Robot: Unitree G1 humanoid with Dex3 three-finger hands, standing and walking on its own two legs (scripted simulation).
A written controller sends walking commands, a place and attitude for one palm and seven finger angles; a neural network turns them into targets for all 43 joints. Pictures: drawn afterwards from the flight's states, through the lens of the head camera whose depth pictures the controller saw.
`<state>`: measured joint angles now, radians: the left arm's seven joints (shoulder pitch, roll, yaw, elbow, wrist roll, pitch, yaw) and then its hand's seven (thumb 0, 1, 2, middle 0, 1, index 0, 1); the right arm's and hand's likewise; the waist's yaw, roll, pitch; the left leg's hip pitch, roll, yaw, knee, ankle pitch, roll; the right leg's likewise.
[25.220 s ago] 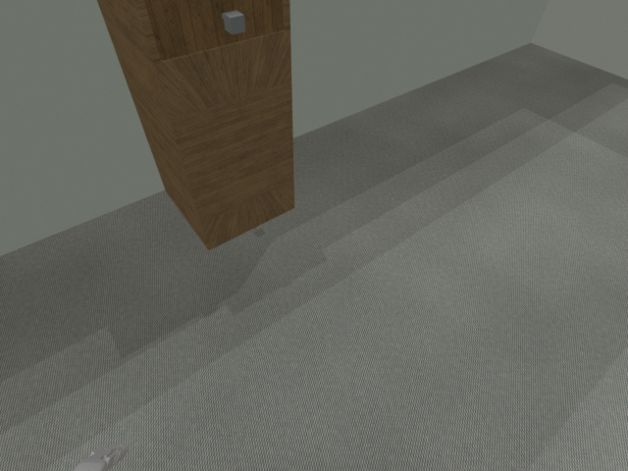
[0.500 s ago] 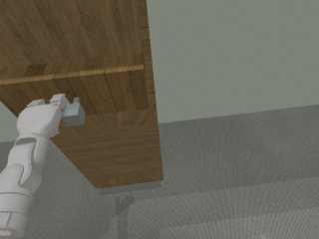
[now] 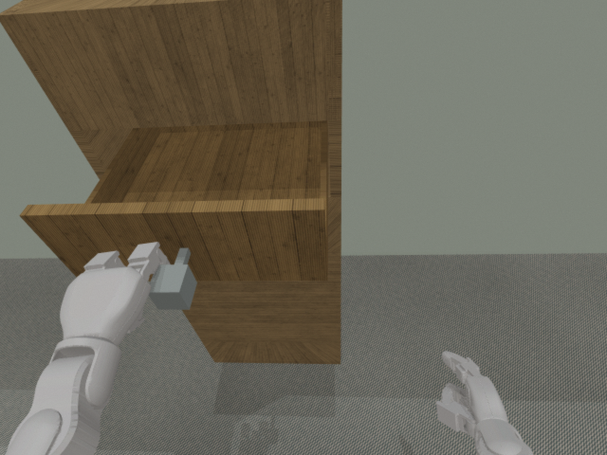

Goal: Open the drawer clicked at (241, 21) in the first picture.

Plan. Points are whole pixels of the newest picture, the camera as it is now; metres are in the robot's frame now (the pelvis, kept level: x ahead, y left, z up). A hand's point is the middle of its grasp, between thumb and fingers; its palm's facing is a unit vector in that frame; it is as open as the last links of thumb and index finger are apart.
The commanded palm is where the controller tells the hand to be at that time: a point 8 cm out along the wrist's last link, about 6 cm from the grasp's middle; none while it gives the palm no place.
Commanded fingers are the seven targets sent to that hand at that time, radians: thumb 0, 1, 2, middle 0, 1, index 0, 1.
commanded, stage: pull the drawer open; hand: left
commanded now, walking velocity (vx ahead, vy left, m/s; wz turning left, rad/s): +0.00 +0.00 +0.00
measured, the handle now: (177, 274) +0.30 +0.22 +0.09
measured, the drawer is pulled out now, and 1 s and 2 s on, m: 0.19 0.30 0.30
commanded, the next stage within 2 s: open the thumb to release the handle in 0.96 s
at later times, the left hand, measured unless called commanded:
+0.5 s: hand (103, 392) +0.15 +0.25 +0.08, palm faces +0.02 -0.07 -1.00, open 5.4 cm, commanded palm +0.10 +0.24 +0.13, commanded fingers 0.00 0.90 0.90 -0.40 -1.35 -0.40 -1.35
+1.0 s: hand (79, 418) +0.13 +0.26 +0.08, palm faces +0.06 -0.07 -1.00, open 4.9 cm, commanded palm +0.09 +0.25 +0.13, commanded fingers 0.00 0.90 0.90 -0.40 -1.35 -0.40 -1.35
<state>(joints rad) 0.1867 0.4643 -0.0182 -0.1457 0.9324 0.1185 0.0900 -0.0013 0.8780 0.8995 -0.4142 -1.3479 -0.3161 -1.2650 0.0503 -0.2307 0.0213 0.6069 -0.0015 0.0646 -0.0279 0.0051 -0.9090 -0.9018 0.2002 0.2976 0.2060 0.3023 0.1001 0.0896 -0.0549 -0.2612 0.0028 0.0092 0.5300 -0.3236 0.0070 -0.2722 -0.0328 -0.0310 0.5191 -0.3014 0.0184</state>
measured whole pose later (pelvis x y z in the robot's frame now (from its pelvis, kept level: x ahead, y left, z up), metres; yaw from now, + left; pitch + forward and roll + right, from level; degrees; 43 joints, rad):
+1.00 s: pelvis -0.02 +0.00 -0.01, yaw +0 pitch +1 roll -1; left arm 0.67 0.48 0.06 -0.48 0.91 0.10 0.21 0.00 0.88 0.90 -0.41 -1.35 -0.41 -1.34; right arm 0.13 -0.24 0.04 0.58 -0.02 0.05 -0.03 0.01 -0.91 -0.90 0.20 0.30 0.21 0.30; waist 0.12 0.10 -0.05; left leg -0.30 0.01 0.01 0.64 -0.36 0.01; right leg -0.31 -0.02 -0.03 0.61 -0.33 0.02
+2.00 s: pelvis -0.02 +0.00 -0.01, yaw +0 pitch +1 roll -1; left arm 0.56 0.49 0.08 -0.43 0.90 0.10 0.20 0.00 -0.49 0.30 -0.32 -1.20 -0.33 -1.21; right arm 0.10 -0.22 0.04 0.61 -0.01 0.06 -0.03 0.01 -0.91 -0.90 0.20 0.30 0.21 0.30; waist 0.12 0.09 -0.04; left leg -0.29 0.01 0.00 0.62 -0.35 0.01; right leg -0.29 -0.03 -0.04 0.58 -0.31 0.02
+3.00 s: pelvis -0.04 -0.01 +0.01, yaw +1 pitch -4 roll +0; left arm 0.29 0.73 0.26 -0.57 0.66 0.12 -0.15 0.00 -0.50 0.30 -0.32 -1.20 -0.32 -1.20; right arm 0.06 -0.28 0.06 0.63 0.03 0.02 -0.04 0.01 -0.91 -0.90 0.20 0.30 0.21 0.30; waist 0.13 0.13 0.01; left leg -0.15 0.00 -0.01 0.46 -0.24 0.00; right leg -0.15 -0.03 -0.06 0.44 -0.22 0.01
